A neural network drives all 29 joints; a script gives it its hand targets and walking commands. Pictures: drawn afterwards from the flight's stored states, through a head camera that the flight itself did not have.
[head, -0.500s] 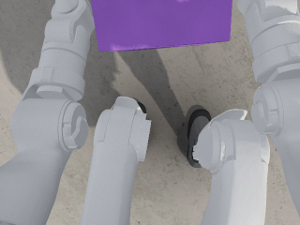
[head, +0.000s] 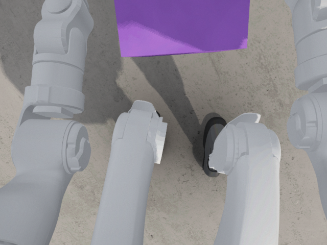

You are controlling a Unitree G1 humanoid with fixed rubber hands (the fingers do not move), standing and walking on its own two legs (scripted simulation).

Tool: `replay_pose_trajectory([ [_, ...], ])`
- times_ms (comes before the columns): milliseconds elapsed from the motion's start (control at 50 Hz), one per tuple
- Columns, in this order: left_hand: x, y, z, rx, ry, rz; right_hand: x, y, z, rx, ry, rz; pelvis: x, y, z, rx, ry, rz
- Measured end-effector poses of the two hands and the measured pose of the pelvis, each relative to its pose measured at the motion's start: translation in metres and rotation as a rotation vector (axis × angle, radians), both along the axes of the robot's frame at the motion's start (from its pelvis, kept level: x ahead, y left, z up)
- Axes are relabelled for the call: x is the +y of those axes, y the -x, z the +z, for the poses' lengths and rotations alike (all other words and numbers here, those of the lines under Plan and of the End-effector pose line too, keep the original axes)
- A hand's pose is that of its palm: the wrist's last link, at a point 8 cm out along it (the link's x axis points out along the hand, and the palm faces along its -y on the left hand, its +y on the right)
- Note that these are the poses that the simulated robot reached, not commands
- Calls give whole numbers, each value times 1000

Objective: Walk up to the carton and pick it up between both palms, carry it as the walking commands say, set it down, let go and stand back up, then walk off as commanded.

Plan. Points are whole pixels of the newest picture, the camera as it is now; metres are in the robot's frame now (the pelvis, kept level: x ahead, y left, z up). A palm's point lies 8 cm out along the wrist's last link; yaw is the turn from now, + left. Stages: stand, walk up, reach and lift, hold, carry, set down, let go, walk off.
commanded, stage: set down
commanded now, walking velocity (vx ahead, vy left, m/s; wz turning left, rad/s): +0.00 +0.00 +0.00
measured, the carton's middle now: out of the picture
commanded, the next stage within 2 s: let go in 1.00 s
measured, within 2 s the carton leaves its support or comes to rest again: neither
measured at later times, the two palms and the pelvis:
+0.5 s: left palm out of the picture +0.52 +0.23 -0.01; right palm out of the picture +0.60 -0.13 -0.01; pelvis +0.00 +0.00 +0.12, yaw -1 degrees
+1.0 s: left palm out of the picture +0.51 +0.23 +0.13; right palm out of the picture +0.60 -0.14 +0.13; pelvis +0.01 -0.01 +0.24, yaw -1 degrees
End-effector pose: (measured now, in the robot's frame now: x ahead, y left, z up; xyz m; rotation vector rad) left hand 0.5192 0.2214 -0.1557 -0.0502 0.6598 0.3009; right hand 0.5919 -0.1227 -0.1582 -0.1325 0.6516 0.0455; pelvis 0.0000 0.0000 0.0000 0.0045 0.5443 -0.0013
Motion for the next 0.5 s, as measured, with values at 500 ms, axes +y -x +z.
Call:
replay_pose_trajectory([
  [500, 4, 0, 146, -12, -8, 3, -10, -3, 146, 3, 21, 2, -4, 2, 121, -24, -3, -13],
])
